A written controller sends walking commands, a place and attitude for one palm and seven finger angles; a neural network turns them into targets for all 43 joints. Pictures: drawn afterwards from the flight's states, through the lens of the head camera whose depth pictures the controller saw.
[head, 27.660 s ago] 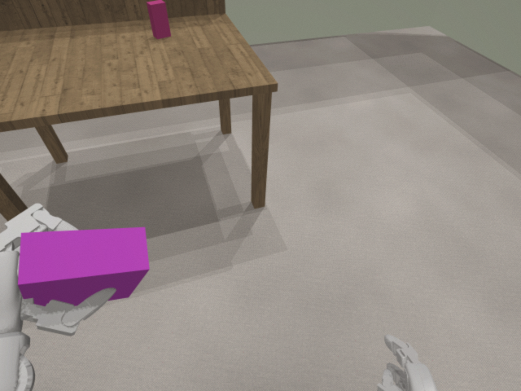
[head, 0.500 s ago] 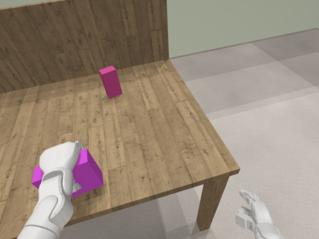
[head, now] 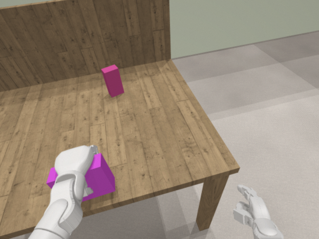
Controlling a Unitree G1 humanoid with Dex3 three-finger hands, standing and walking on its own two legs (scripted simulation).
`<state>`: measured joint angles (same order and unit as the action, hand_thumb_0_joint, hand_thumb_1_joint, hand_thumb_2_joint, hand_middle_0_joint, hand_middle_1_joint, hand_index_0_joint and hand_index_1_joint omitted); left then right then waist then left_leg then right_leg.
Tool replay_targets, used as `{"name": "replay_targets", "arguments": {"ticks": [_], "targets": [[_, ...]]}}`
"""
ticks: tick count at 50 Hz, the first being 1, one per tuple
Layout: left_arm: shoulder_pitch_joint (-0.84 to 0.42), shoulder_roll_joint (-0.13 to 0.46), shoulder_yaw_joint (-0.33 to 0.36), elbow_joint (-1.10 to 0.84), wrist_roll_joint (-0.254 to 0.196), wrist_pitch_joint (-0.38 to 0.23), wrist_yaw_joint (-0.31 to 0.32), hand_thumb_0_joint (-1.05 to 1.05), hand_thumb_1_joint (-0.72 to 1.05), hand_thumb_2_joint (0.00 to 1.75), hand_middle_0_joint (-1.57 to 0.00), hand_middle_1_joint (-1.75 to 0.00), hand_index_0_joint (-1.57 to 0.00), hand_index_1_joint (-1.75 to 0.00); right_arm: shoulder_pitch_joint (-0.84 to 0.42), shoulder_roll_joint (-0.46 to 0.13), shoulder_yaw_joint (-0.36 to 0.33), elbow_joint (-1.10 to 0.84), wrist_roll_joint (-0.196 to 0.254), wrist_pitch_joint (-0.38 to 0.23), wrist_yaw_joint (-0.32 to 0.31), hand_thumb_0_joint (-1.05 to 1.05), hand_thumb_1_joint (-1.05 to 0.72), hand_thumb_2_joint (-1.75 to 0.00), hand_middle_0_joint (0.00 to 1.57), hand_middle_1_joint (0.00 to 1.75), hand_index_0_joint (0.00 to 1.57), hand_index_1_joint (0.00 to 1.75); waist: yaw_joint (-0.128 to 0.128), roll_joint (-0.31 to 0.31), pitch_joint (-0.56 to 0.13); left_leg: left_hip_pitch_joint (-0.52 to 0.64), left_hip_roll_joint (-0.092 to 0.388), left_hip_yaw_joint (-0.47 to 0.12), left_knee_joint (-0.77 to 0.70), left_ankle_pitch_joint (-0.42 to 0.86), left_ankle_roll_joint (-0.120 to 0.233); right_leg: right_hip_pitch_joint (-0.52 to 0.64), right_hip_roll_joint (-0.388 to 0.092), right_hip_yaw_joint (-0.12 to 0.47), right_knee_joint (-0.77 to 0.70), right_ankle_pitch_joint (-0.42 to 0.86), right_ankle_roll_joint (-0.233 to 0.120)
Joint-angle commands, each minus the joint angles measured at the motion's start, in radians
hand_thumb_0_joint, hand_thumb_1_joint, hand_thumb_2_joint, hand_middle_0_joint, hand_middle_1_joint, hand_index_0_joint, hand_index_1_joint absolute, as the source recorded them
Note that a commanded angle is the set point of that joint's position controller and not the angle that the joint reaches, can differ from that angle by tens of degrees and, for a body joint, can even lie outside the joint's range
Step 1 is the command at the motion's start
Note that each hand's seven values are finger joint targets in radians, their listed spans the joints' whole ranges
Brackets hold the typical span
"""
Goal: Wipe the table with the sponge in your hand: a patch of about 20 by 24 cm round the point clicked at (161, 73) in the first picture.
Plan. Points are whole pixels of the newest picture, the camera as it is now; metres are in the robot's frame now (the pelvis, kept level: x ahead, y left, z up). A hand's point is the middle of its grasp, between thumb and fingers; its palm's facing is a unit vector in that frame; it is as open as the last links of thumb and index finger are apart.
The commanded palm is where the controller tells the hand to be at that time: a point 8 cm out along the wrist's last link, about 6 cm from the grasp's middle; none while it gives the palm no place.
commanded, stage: move the sponge above the wiping area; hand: left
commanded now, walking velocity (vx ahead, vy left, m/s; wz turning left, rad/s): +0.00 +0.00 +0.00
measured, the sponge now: (86, 183) +0.25 +0.25 -0.01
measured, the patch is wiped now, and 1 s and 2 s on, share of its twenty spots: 0.00 0.00 0.00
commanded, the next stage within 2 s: lower the sponge onto the table in 0.86 s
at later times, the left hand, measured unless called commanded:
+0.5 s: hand (82, 170) +0.26 +0.25 +0.03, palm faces -0.09 -0.10 -0.99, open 9.2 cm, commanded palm +0.25 +0.27 +0.12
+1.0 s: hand (79, 159) +0.27 +0.26 +0.06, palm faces +0.08 -0.04 -1.00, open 9.2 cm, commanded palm +0.24 +0.26 +0.12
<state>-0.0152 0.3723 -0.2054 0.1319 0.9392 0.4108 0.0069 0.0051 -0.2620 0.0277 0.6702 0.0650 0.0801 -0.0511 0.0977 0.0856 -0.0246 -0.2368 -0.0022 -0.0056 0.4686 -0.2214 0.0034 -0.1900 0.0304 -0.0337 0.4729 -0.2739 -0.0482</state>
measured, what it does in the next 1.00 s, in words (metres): stands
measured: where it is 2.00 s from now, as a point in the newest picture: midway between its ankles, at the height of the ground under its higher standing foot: outside the picture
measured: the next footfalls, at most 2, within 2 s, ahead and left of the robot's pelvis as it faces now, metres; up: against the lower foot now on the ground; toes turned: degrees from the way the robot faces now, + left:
none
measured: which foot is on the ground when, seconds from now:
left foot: down 0.00-1.00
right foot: down 0.00-1.00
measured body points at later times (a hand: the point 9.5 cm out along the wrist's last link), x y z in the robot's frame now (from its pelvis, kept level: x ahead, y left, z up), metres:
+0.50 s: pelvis +0.00 +0.00 +0.00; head +0.00 -0.03 +0.45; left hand +0.26 +0.25 +0.09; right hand +0.23 -0.23 -0.09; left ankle +0.02 +0.12 -0.74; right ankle -0.01 -0.09 -0.74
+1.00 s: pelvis +0.00 +0.00 +0.00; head -0.01 -0.03 +0.45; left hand +0.27 +0.26 +0.12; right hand +0.24 -0.20 -0.09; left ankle +0.02 +0.12 -0.74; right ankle -0.01 -0.09 -0.74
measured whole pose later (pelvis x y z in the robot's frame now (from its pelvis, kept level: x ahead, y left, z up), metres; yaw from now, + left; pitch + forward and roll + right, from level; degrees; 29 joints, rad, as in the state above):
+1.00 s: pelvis +0.00 +0.00 +0.00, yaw -1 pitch -1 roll +0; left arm -0.02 0.39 -0.17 0.09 1.00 0.32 0.18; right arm 0.02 -0.23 0.01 0.71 0.05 0.06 -0.05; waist 0.12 0.07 -0.03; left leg -0.22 0.00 0.01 0.47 -0.23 0.00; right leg -0.18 0.04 -0.01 0.46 -0.27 -0.05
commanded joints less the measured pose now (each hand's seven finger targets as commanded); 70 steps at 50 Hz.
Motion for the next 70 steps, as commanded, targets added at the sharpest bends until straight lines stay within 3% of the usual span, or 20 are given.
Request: {"name": "replay_targets", "arguments": {"ticks": [1,2,3,7,13,16,22,23,28,34,38,42,47,48,55,60,62,64,67,70], "targets": [[-0.399,0.318,0.252,-0.311,0.113,-0.164,0.147,0.0,0.1,1.3,-1.2,-1.6,-1.2,-1.6,-0.156,-0.079,-0.049,-0.14,-0.031,-0.079,-0.025,0.0,-0.9,-0.9,0.2,0.3,0.2,0.3,0.019,0.014,-0.285,0.167,-0.032,-0.066,-0.009,0.247,0.041,0.028,-0.002,0.136,-0.079,0.283,-0.047],[-0.417,0.362,0.299,-0.316,0.121,-0.164,0.178,0.0,0.1,1.3,-1.2,-1.6,-1.2,-1.6,-0.167,-0.088,-0.05,-0.129,-0.033,-0.08,-0.028,0.0,-0.9,-0.9,0.2,0.3,0.2,0.3,0.026,0.052,-0.27,0.171,-0.031,-0.078,-0.017,0.239,0.034,0.018,0.007,0.16,-0.087,0.26,-0.057],[-0.414,0.284,0.248,-0.302,0.119,-0.157,0.201,0.0,0.1,1.3,-1.2,-1.6,-1.2,-1.6,-0.161,-0.075,-0.052,-0.13,-0.028,-0.085,-0.027,0.0,-0.9,-0.9,0.2,0.3,0.2,0.3,0.017,0.073,-0.271,0.162,-0.028,-0.06,-0.017,0.249,0.033,0.019,0.003,0.128,-0.077,0.264,-0.054],[-0.295,0.273,0.28,-0.167,0.051,-0.041,0.232,0.0,0.1,1.3,-1.2,-1.6,-1.2,-1.6,-0.204,-0.096,-0.057,-0.113,-0.004,-0.077,-0.013,0.0,-0.9,-0.9,0.2,0.3,0.2,0.3,0.033,-0.014,-0.222,0.125,-0.029,-0.055,-0.041,0.232,0.02,0.044,-0.005,0.141,-0.095,0.272,-0.045],[-0.172,0.121,0.066,-0.082,-0.032,0.115,0.063,0.0,0.1,1.3,-1.2,-1.6,-1.2,-1.6,-0.232,-0.114,-0.034,-0.154,0.024,-0.038,-0.004,0.0,-0.9,-0.9,0.2,0.3,0.2,0.3,-0.015,-0.132,-0.114,0.056,-0.036,-0.045,-0.051,0.14,0.043,0.029,-0.021,0.108,-0.115,0.228,-0.011],[-0.288,0.208,0.103,-0.13,-0.004,0.05,0.002,0.0,0.1,1.3,-1.2,-1.6,-1.2,-1.6,-0.197,-0.117,-0.03,-0.157,0.014,-0.043,-0.013,0.0,-0.9,-0.9,0.2,0.3,0.2,0.3,-0.033,-0.171,-0.166,0.06,-0.046,-0.046,-0.023,0.132,0.057,0.028,-0.024,0.124,-0.106,0.252,-0.004],[-0.393,0.404,0.333,-0.341,0.087,-0.225,0.129,0.0,0.1,1.3,-1.2,-1.6,-1.2,-1.6,-0.143,-0.092,-0.057,-0.136,-0.035,-0.096,-0.041,0.0,-0.9,-0.9,0.2,0.3,0.2,0.3,0.018,0.053,-0.294,0.172,-0.037,-0.063,0.002,0.232,0.047,0.028,-0.002,0.163,-0.084,0.296,-0.044],[-0.382,0.351,0.306,-0.336,0.103,-0.234,0.163,0.0,0.1,1.3,-1.2,-1.6,-1.2,-1.6,-0.131,-0.08,-0.059,-0.134,-0.036,-0.102,-0.042,0.0,-0.9,-0.9,0.2,0.3,0.2,0.3,0.018,0.107,-0.296,0.166,-0.035,-0.055,0.0,0.251,0.041,0.025,-0.004,0.132,-0.073,0.285,-0.048],[-0.331,0.244,0.262,-0.161,0.046,-0.093,0.246,0.0,0.1,1.3,-1.2,-1.6,-1.2,-1.6,-0.164,-0.094,-0.065,-0.112,-0.006,-0.094,-0.021,0.0,-0.9,-0.9,0.2,0.3,0.2,0.3,0.017,0.022,-0.211,0.106,-0.017,-0.049,-0.041,0.197,0.022,-0.001,-0.005,0.103,-0.095,0.201,-0.04],[-0.245,0.093,0.041,-0.089,-0.02,0.086,0.098,0.0,0.1,1.3,-1.2,-1.6,-1.2,-1.6,-0.225,-0.108,-0.039,-0.15,0.028,-0.062,-0.004,0.0,-0.9,-0.9,0.2,0.3,0.2,0.3,-0.012,-0.122,-0.169,0.074,-0.026,-0.057,-0.062,0.142,0.037,0.012,-0.019,0.084,-0.108,0.182,-0.014],[-0.315,0.14,0.056,-0.212,0.021,0.017,0.035,0.0,0.1,1.3,-1.2,-1.6,-1.2,-1.6,-0.196,-0.107,-0.038,-0.17,0.008,-0.056,-0.002,0.0,-0.9,-0.9,0.2,0.3,0.2,0.3,-0.023,-0.109,-0.239,0.103,-0.032,-0.061,-0.033,0.17,0.054,0.029,-0.012,0.077,-0.083,0.23,-0.018],[-0.341,0.328,0.25,-0.365,0.088,-0.131,0.12,0.0,0.1,1.3,-1.2,-1.6,-1.2,-1.6,-0.166,-0.093,-0.05,-0.157,-0.026,-0.074,-0.012,0.0,-0.9,-0.9,0.2,0.3,0.2,0.3,0.03,0.017,-0.304,0.157,-0.021,-0.088,-0.025,0.242,0.043,0.049,0.006,0.119,-0.059,0.274,-0.042],[-0.354,0.311,0.296,-0.264,0.11,-0.083,0.259,0.0,0.1,1.3,-1.2,-1.6,-1.2,-1.6,-0.188,-0.091,-0.055,-0.12,-0.019,-0.073,-0.011,0.0,-0.9,-0.9,0.2,0.3,0.2,0.3,0.038,0.057,-0.241,0.15,-0.015,-0.081,-0.043,0.262,0.012,0.017,0.014,0.135,-0.079,0.238,-0.062],[-0.353,0.223,0.218,-0.241,0.087,-0.048,0.259,0.0,0.1,1.3,-1.2,-1.6,-1.2,-1.6,-0.195,-0.082,-0.051,-0.126,-0.011,-0.072,-0.006,0.0,-0.9,-0.9,0.2,0.3,0.2,0.3,0.03,0.039,-0.228,0.136,-0.012,-0.066,-0.052,0.242,0.015,0.019,0.008,0.097,-0.084,0.216,-0.052],[-0.266,0.084,0.012,-0.137,-0.011,0.136,0.074,0.0,0.1,1.3,-1.2,-1.6,-1.2,-1.6,-0.26,-0.105,-0.028,-0.156,0.024,-0.036,0.001,0.0,-0.9,-0.9,0.2,0.3,0.2,0.3,-0.017,-0.118,-0.162,0.093,-0.032,-0.059,-0.06,0.174,0.041,0.035,-0.019,0.087,-0.111,0.234,-0.017],[-0.381,0.216,0.103,-0.211,0.039,-0.004,0.004,0.0,0.1,1.3,-1.2,-1.6,-1.2,-1.6,-0.197,-0.103,-0.027,-0.156,0.0,-0.042,-0.013,0.0,-0.9,-0.9,0.2,0.3,0.2,0.3,-0.027,-0.116,-0.229,0.112,-0.04,-0.058,-0.025,0.166,0.058,0.038,-0.013,0.103,-0.098,0.253,-0.018],[-0.405,0.331,0.222,-0.31,0.068,-0.099,0.046,0.0,0.1,1.3,-1.2,-1.6,-1.2,-1.6,-0.187,-0.1,-0.036,-0.152,-0.017,-0.056,-0.021,0.0,-0.9,-0.9,0.2,0.3,0.2,0.3,0.004,-0.034,-0.289,0.147,-0.037,-0.069,-0.019,0.205,0.053,0.067,-0.004,0.138,-0.081,0.292,-0.035],[-0.38,0.296,0.228,-0.336,0.096,-0.163,0.106,0.0,0.1,1.3,-1.2,-1.6,-1.2,-1.6,-0.157,-0.076,-0.045,-0.154,-0.029,-0.075,-0.027,0.0,-0.9,-0.9,0.2,0.3,0.2,0.3,0.017,0.011,-0.319,0.174,-0.034,-0.062,-0.008,0.278,0.047,0.065,-0.004,0.123,-0.066,0.342,-0.042],[-0.306,0.356,0.339,-0.249,0.109,-0.145,0.195,0.0,0.1,1.3,-1.2,-1.6,-1.2,-1.6,-0.154,-0.095,-0.056,-0.121,-0.031,-0.071,-0.022,0.0,-0.9,-0.9,0.2,0.3,0.2,0.3,0.037,0.047,-0.268,0.149,-0.031,-0.066,-0.018,0.3,0.024,0.054,0.005,0.152,-0.073,0.366,-0.058],[-0.252,0.232,0.244,-0.159,0.065,-0.048,0.219,0.0,0.1,1.3,-1.2,-1.6,-1.2,-1.6,-0.189,-0.097,-0.056,-0.126,-0.009,-0.061,-0.006,0.0,-0.9,-0.9,0.2,0.3,0.2,0.3,0.029,-0.013,-0.201,0.101,-0.024,-0.046,-0.037,0.251,0.018,0.037,-0.009,0.127,-0.087,0.317,-0.041]]}}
